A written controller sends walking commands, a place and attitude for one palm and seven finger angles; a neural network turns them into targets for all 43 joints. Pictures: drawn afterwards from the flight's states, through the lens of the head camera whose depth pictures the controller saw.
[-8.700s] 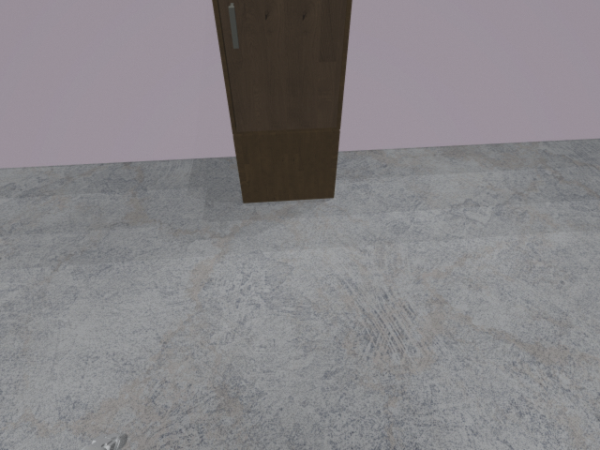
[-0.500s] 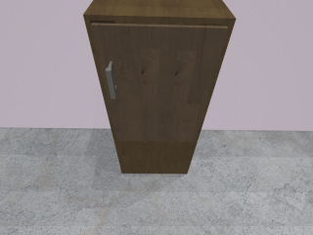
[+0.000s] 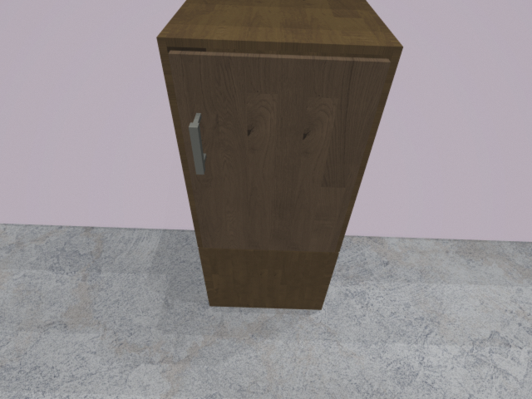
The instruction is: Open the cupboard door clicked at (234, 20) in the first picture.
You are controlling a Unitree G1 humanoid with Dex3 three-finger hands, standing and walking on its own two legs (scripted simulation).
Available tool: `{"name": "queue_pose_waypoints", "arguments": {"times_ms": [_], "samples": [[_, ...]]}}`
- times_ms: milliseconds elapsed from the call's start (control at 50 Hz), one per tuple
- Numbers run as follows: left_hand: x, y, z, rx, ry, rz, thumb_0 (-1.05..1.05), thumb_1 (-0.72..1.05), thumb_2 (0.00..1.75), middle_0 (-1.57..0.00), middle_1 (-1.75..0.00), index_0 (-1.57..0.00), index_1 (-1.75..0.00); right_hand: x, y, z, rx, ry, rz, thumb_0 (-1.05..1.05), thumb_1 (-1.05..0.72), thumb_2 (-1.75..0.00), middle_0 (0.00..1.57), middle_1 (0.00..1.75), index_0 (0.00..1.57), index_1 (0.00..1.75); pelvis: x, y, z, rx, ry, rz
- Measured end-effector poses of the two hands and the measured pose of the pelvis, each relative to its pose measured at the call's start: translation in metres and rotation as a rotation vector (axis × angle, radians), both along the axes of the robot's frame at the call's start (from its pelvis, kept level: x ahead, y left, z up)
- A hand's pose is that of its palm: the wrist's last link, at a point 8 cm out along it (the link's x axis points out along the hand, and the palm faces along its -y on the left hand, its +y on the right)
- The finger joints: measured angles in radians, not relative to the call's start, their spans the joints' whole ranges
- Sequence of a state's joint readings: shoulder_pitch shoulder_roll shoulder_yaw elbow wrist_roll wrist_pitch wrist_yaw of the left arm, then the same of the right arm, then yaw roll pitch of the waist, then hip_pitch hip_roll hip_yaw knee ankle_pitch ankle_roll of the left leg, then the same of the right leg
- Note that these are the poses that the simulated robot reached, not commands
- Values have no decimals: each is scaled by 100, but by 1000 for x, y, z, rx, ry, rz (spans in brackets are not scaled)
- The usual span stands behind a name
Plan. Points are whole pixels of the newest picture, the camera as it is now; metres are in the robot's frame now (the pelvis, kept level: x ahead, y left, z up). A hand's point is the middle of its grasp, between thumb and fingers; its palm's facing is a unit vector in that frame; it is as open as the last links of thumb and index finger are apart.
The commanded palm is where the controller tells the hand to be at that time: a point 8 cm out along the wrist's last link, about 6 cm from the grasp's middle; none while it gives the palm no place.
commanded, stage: look again from close up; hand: left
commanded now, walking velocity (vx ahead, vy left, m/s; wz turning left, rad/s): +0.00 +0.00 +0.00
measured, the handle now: (199, 144) +0.60 +0.18 +0.07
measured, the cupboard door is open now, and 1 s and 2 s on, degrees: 0 0 0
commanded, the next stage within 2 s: shuffle to correct the standing spot in 0.14 s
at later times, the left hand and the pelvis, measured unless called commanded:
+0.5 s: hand out of the picture -0.03 +0.17 -0.17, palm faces +0.01 -0.98 -0.18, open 7.4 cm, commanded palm none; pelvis +0.00 +0.00 +0.00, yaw -1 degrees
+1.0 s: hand out of the picture +0.04 +0.14 -0.18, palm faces +0.05 -0.99 -0.11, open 7.4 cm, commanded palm none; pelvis +0.07 +0.00 +0.00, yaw -2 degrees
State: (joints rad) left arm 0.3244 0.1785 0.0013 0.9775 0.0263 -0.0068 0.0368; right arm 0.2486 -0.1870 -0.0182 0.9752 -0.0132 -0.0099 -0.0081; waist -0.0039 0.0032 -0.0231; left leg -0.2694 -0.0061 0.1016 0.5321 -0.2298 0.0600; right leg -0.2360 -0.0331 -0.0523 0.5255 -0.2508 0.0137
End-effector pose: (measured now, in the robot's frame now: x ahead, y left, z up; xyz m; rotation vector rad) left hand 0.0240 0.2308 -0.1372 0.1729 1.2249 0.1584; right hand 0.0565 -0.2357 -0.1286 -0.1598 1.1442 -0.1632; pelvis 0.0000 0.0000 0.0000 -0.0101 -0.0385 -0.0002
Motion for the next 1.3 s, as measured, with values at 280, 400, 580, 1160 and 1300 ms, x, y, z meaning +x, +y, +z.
{"name": "queue_pose_waypoints", "arguments": {"times_ms": [280,400,580,1160,1300], "samples": [[-14,5,2,-5,53,-14,0,91,90,-20,-30,-20,-30,-33,2,-1,3,105,-13,1,-91,-90,20,30,20,30,-8,4,5,0,-3,-3],[-36,0,0,-21,129,3,0,91,90,-20,-30,-20,-30,-60,8,-5,20,193,-42,1,-91,-90,20,30,20,30,-4,5,7,1,3,-4],[-61,-24,-1,-51,240,39,0,91,90,-20,-30,-20,-30,-76,4,-15,48,264,-91,1,-91,-90,20,30,20,30,11,-8,3,8,0,-16],[55,-3,-2,14,154,-16,1,92,90,-20,-30,-20,-30,25,0,-5,-14,134,-102,1,-94,-89,20,30,21,30,50,-5,4,6,26,-61],[63,-11,9,82,43,-41,0,92,90,-20,-30,-19,-30,-12,-23,-26,49,180,-111,1,-92,-90,20,30,20,30,32,-30,-5,30,19,-69]]}}
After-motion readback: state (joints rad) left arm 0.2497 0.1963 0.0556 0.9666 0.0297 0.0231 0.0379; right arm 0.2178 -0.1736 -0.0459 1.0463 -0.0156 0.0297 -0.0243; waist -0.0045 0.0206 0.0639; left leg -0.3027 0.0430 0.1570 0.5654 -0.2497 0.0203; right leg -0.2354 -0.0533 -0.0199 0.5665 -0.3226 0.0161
